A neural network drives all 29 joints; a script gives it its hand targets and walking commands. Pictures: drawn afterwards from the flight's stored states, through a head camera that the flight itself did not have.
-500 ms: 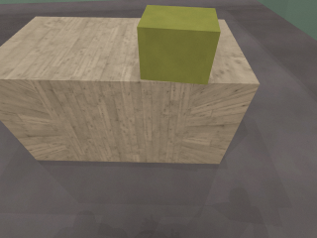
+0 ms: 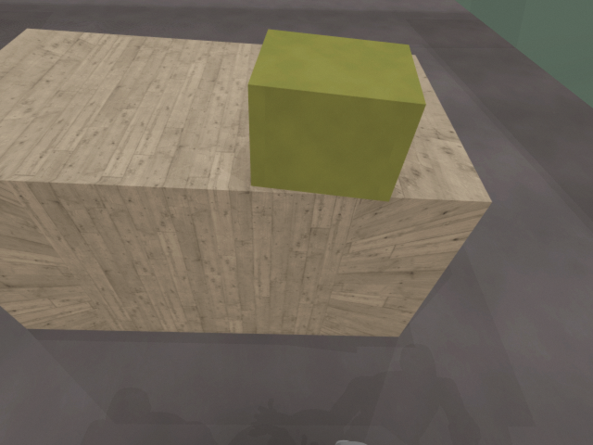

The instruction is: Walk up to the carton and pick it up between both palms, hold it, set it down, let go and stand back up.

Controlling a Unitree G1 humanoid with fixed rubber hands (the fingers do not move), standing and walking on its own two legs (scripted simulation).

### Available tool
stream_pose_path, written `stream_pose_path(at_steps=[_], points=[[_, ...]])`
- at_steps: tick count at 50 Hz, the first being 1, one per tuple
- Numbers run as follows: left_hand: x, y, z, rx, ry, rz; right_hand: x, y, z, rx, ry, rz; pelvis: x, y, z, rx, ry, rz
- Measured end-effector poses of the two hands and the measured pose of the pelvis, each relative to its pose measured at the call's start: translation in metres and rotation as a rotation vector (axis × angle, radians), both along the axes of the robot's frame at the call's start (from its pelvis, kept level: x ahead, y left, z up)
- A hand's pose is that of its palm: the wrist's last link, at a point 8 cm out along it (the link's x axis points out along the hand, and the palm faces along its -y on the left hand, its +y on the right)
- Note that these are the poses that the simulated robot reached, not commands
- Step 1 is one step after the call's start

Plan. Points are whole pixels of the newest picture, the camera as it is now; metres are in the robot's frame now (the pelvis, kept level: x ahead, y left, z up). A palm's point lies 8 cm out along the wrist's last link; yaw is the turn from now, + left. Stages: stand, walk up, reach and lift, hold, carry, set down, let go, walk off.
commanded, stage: walk up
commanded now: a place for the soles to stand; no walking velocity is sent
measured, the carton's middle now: (329, 116) +0.74 -0.06 +0.06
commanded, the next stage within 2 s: none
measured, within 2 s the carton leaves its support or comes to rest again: neither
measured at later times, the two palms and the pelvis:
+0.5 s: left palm (102, 408) +0.21 +0.28 -0.11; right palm (528, 426) +0.19 -0.35 -0.10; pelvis +0.13 -0.02 -0.01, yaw -1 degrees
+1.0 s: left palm (139, 320) +0.34 +0.26 -0.11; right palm (503, 350) +0.31 -0.36 -0.10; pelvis +0.26 -0.04 -0.01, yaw -1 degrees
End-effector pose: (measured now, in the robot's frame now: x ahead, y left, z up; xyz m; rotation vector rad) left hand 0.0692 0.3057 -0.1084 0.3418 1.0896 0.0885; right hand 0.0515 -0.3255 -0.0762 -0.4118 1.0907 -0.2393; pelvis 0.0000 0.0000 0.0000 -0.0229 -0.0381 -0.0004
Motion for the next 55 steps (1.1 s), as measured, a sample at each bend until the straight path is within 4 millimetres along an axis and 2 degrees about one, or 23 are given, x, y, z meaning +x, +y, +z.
stream_pose_path(at_steps=[6,12,15,20,25,28,31,35,38,42,47,50,55], points=[[0.035,-0.012,0.009,0.016,-0.002,-0.001,0.032,-0.014,0.000,0.012,0.006,-0.001,0.034,-0.015,0.004,0.019,0.003,0.000],[0.073,-0.036,0.002,0.053,-0.028,-0.008,0.072,-0.037,-0.030,0.050,-0.009,-0.005,0.069,-0.041,-0.015,0.037,-0.013,-0.006],[0.088,-0.045,0.005,0.044,-0.042,-0.005,0.094,-0.039,-0.031,0.060,-0.029,-0.005,0.084,-0.045,-0.013,0.036,-0.028,-0.011],[0.111,-0.043,0.007,0.040,-0.047,-0.006,0.119,-0.037,-0.026,0.057,-0.040,-0.003,0.106,-0.042,-0.010,0.030,-0.032,-0.010],[0.136,-0.027,-0.002,0.018,-0.043,-0.005,0.143,-0.021,-0.020,0.034,-0.037,-0.003,0.131,-0.025,-0.012,0.007,-0.022,-0.010],[0.153,-0.015,-0.012,0.008,-0.032,0.002,0.147,-0.009,-0.022,0.021,-0.026,-0.003,0.148,-0.011,-0.018,-0.001,-0.023,-0.008],[0.169,-0.011,-0.011,-0.003,-0.025,0.007,0.148,-0.004,-0.015,0.013,0.013,-0.018,0.164,-0.007,-0.011,-0.002,-0.020,-0.005],[0.188,-0.010,-0.004,-0.006,-0.008,0.004,0.164,-0.007,0.000,0.000,0.038,-0.021,0.184,-0.008,-0.001,0.002,-0.004,-0.004],[0.205,-0.012,0.001,0.000,-0.003,0.002,0.181,-0.011,0.003,0.002,0.043,-0.021,0.201,-0.012,0.003,0.008,0.001,-0.005],[0.228,-0.021,0.004,0.014,0.001,-0.002,0.202,-0.020,-0.003,0.016,0.055,-0.021,0.224,-0.022,0.002,0.022,0.016,-0.006],[0.259,-0.038,-0.001,0.039,-0.030,-0.004,0.235,-0.032,-0.026,0.047,0.049,-0.026,0.251,-0.038,-0.011,0.027,0.004,-0.013],[0.272,-0.042,0.003,0.035,-0.045,0.004,0.259,-0.031,-0.026,0.055,0.026,-0.015,0.264,-0.039,-0.008,0.032,-0.009,-0.007],[0.290,-0.033,0.002,0.034,-0.050,0.011,0.290,-0.022,-0.022,0.048,0.000,-0.004,0.283,-0.030,-0.008,0.024,-0.009,-0.003]])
